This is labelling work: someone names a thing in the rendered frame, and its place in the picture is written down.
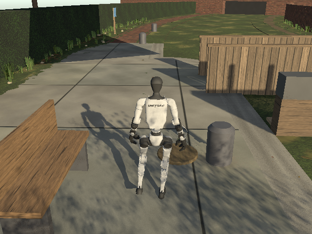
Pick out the robot left thigh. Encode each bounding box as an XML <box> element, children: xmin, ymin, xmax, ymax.
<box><xmin>139</xmin><ymin>135</ymin><xmax>149</xmax><ymax>164</ymax></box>

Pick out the right robot forearm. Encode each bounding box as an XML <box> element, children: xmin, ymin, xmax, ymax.
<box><xmin>175</xmin><ymin>118</ymin><xmax>185</xmax><ymax>140</ymax></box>

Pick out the right robot upper arm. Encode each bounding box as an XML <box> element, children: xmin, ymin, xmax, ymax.
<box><xmin>166</xmin><ymin>98</ymin><xmax>179</xmax><ymax>125</ymax></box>

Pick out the left robot hand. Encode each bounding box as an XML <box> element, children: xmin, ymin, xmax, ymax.
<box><xmin>129</xmin><ymin>134</ymin><xmax>140</xmax><ymax>144</ymax></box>

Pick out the left robot forearm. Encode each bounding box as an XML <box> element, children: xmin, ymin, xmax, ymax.
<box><xmin>130</xmin><ymin>117</ymin><xmax>138</xmax><ymax>136</ymax></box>

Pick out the left robot upper arm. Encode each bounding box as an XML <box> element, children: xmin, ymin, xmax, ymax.
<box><xmin>133</xmin><ymin>97</ymin><xmax>146</xmax><ymax>124</ymax></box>

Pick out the right robot hand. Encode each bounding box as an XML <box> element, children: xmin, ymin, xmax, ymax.
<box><xmin>175</xmin><ymin>139</ymin><xmax>187</xmax><ymax>151</ymax></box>

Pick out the robot left shin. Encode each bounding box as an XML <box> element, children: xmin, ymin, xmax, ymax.
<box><xmin>138</xmin><ymin>155</ymin><xmax>145</xmax><ymax>188</ymax></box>

